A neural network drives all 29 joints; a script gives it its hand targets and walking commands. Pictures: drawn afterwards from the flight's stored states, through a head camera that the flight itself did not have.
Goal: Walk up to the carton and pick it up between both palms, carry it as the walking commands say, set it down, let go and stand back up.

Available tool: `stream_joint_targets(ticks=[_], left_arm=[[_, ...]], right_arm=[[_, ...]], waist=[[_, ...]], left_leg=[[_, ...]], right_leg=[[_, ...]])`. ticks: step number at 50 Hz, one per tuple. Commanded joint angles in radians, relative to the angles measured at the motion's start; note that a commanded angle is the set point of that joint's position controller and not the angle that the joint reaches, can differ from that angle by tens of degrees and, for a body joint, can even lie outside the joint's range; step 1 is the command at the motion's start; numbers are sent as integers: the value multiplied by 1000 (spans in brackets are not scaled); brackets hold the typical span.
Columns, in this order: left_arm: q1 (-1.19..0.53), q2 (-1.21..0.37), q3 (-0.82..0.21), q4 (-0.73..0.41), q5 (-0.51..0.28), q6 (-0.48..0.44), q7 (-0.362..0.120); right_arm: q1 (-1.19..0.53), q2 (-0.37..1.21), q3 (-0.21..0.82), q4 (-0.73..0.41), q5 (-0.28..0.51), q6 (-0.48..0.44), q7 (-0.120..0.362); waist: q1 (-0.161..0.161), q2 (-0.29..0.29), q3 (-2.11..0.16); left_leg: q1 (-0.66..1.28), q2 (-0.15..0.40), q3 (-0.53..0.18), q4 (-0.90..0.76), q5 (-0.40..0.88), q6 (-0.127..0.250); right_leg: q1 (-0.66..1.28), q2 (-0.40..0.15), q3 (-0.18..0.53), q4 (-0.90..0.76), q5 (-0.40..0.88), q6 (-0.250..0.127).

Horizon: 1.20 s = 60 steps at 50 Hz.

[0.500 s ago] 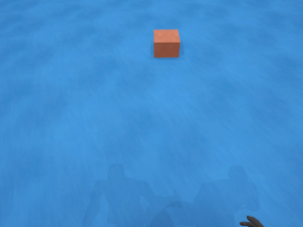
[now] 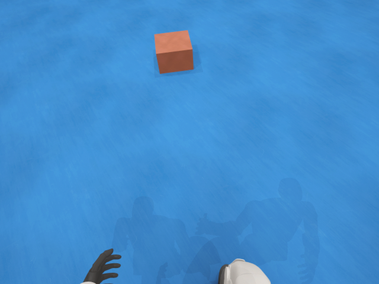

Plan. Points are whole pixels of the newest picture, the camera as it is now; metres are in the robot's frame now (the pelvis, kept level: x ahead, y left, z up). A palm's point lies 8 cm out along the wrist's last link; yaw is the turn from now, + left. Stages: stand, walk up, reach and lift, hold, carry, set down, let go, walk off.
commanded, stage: walk up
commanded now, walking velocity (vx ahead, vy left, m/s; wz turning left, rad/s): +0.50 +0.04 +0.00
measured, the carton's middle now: (173, 51) +1.86 +0.14 -0.66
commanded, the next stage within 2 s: none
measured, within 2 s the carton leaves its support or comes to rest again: neither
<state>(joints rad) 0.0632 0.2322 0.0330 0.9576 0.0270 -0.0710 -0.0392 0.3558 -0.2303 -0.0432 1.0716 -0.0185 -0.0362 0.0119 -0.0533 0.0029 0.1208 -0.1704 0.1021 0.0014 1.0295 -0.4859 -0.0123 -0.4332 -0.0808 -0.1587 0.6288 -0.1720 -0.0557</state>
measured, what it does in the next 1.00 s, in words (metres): walks ahead: left foot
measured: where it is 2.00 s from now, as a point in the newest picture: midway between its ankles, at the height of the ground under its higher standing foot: (179, 137)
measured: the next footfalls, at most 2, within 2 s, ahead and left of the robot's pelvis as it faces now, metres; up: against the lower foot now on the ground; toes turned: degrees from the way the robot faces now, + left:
left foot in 0.52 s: +0.37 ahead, +0.21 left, +0.00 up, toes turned +9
right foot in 1.10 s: +0.72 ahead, -0.05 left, +0.00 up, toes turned -7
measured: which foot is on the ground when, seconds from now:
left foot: up 0.00-0.50, down 0.52-1.00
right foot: down 0.00-0.52, up 0.54-1.00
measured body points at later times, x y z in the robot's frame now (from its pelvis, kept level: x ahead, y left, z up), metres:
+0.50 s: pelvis +0.24 +0.07 +0.01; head +0.26 +0.08 +0.46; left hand +0.11 +0.29 -0.13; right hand +0.38 -0.14 -0.13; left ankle +0.33 +0.20 -0.71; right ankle +0.11 -0.09 -0.72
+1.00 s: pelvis +0.48 +0.09 +0.02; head +0.51 +0.11 +0.47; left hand +0.63 +0.30 -0.13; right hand +0.34 -0.12 -0.11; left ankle +0.33 +0.20 -0.72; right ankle +0.65 -0.05 -0.68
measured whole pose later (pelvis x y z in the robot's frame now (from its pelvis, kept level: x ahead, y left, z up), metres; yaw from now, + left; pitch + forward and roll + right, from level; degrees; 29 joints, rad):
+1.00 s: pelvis +0.48 +0.09 +0.02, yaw +1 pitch +0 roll -1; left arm 0.03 0.21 0.05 1.00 0.01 0.01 -0.05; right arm 0.53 -0.12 -0.02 1.15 -0.02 -0.08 -0.01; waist -0.12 -0.04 0.06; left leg 0.13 0.06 0.14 0.21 -0.33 -0.03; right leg -0.61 -0.10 -0.11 0.68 -0.01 0.05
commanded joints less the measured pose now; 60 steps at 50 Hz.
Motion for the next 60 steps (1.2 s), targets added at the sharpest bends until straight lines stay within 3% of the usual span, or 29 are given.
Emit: stream_joint_targets(ticks=[1,3,7,12,16,20,21,23,24,25,26,27,28,29,31,33,35,39,43,49,52,53,54,55,56,57,58,59,60], left_arm=[[209,154,41,29,-11,-15,27],[211,146,37,36,-10,-24,26],[289,111,31,71,-17,-33,35],[360,106,35,89,-9,-24,43],[393,101,49,94,-6,-16,52],[440,98,52,108,-7,-10,45],[462,100,49,117,-6,-8,44],[469,110,45,124,-7,-4,44],[459,101,43,118,-14,-4,42],[463,62,34,103,-25,-3,39],[435,3,19,51,-17,-11,34],[383,14,30,28,-3,-2,32],[365,48,45,57,-9,9,34],[330,47,42,78,-11,4,32],[343,-3,25,92,-8,9,31],[330,-12,27,79,-1,30,25],[280,-20,27,75,0,56,17],[119,4,32,33,-2,83,-4],[-4,1,24,4,-7,82,-15],[-152,2,15,-41,-18,61,-12],[-88,17,16,-32,-14,39,-1],[23,37,18,-7,-8,19,7],[238,98,43,67,-4,6,21],[427,237,84,125,22,-4,37],[490,295,91,127,16,-4,42],[386,266,84,99,1,6,46],[308,184,70,75,5,-1,48],[294,158,62,95,1,-1,48],[247,100,38,89,-8,-6,50]], right_arm=[[-9,-83,-26,-54,-8,-12,9],[1,-72,-31,-40,-13,20,11],[-47,-47,-26,-57,-21,45,31],[-211,-33,-17,-110,-17,57,55],[-308,-18,-8,-144,-9,51,70],[-393,-5,0,-183,3,18,61],[-407,-9,1,-180,-2,12,58],[-306,-47,-13,-150,-11,-3,45],[-154,-86,-27,-93,-22,-18,33],[19,-168,-53,-43,-34,-33,16],[191,-304,-85,-15,-47,-46,-4],[198,-336,-80,-14,-23,-37,-5],[135,-286,-66,-39,-13,-35,-7],[66,-225,-44,-41,-9,-41,-6],[-13,-116,-21,-52,-6,-63,-10],[-16,-65,-11,-37,0,-72,-11],[3,-50,-10,-22,4,-72,-12],[84,-58,-13,-1,0,-73,-13],[126,-66,-12,15,2,-70,-23],[222,-81,-14,57,-7,-56,-34],[193,-113,-24,63,-2,-56,-40],[166,-108,-23,85,5,-49,-40],[165,-82,-17,87,1,-40,-34],[182,-26,0,47,-2,-49,-30],[213,12,11,5,15,-51,-25],[183,-11,3,9,13,-49,-27],[120,-43,-9,18,8,-47,-22],[121,-55,-29,54,2,-25,-19],[108,-28,-30,38,-4,-12,-11]], waist=[[84,-78,-127],[58,-62,-94],[64,-128,-91],[92,-164,6],[119,-199,69],[133,-299,12],[139,-283,9],[96,-160,-40],[35,-42,-146],[-38,161,-271],[-101,462,-343],[-88,374,-317],[-71,111,-260],[-44,1,-210],[14,66,-161],[42,163,-118],[46,158,-54],[19,141,37],[-1,125,69],[-58,138,28],[-11,163,-29],[57,186,-112],[139,106,-275],[204,-225,-412],[178,-354,-491],[160,-259,-458],[122,-79,-335],[90,44,-244],[60,29,-162]], left_leg=[[-392,68,-44,225,180,35],[-350,78,-31,215,268,0],[-405,67,-10,123,391,-21],[-484,46,19,-35,476,-41],[-473,31,61,-253,528,-40],[-288,7,108,-443,394,-22],[-269,-12,144,-460,352,-23],[-114,-41,164,-500,281,-18],[68,-56,161,-511,257,0],[282,47,37,-573,173,48],[436,342,-382,-712,101,121],[394,404,-564,-805,96,156],[349,404,-499,-794,150,160],[294,336,-412,-755,333,122],[194,230,-227,-739,576,87],[135,199,-138,-762,621,75],[97,192,-54,-810,580,85],[58,186,-32,-892,506,71],[127,171,18,-910,595,75],[257,203,31,-833,694,105],[255,204,85,-699,876,94],[218,148,142,-566,855,73],[50,82,161,-338,709,52],[-234,-7,129,-14,253,23],[-403,-95,24,201,-60,28],[-428,-16,-50,317,-33,41],[-431,12,-50,320,73,37],[-394,18,-61,319,123,31],[-357,34,-53,278,193,27]], right_leg=[[338,-275,376,-461,-254,-8],[230,-294,370,-490,-109,11],[300,-240,211,-428,174,20],[291,-238,182,-480,92,12],[314,-235,96,-506,45,20],[320,-195,33,-487,-54,-12],[318,-207,52,-478,-53,-24],[286,-211,69,-338,39,-31],[253,-166,33,-139,72,-14],[127,-95,-16,155,4,17],[-146,25,18,492,-376,60],[-264,31,136,650,-427,52],[-271,-48,168,653,-280,39],[-265,-74,192,643,-188,40],[-196,-79,189,572,-122,53],[-178,-83,171,527,-66,68],[-201,-73,135,488,2,87],[-251,-66,110,394,136,111],[-270,-49,88,218,198,120],[-225,-15,37,-5,124,103],[-91,5,30,-94,26,71],[85,17,3,-154,28,57],[437,0,36,-148,37,31],[721,-245,388,-196,34,-26],[838,-431,763,-304,96,-88],[770,-407,696,-312,7,-116],[612,-345,583,-333,-42,-94],[480,-354,552,-373,42,-30],[347,-303,460,-404,58,-1]])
